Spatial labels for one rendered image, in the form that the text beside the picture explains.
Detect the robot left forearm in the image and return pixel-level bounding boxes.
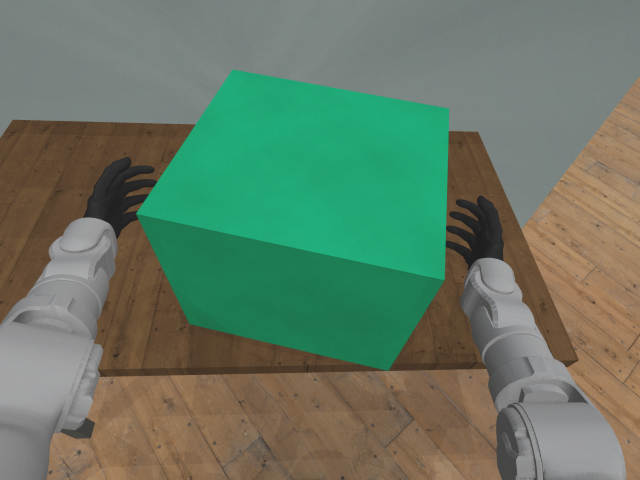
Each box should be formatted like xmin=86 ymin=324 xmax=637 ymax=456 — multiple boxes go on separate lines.
xmin=0 ymin=218 xmax=118 ymax=341

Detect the right robot upper arm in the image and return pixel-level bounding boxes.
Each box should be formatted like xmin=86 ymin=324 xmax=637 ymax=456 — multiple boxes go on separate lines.
xmin=496 ymin=402 xmax=624 ymax=480

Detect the right robot hand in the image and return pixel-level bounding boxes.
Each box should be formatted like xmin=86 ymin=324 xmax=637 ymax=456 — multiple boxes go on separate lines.
xmin=446 ymin=196 xmax=504 ymax=271

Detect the table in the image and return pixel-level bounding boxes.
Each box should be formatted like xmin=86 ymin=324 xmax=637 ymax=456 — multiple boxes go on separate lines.
xmin=0 ymin=120 xmax=579 ymax=439

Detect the robot right forearm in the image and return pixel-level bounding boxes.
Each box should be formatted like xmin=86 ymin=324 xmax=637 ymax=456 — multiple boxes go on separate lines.
xmin=460 ymin=258 xmax=626 ymax=480

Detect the left robot hand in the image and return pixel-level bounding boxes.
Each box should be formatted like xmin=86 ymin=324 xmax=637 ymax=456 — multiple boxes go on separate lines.
xmin=83 ymin=157 xmax=157 ymax=239

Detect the carton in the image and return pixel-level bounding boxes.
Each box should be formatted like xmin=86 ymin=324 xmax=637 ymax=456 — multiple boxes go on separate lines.
xmin=136 ymin=70 xmax=449 ymax=371

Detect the left robot upper arm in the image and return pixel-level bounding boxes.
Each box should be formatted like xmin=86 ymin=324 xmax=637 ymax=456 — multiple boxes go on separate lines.
xmin=0 ymin=321 xmax=103 ymax=480

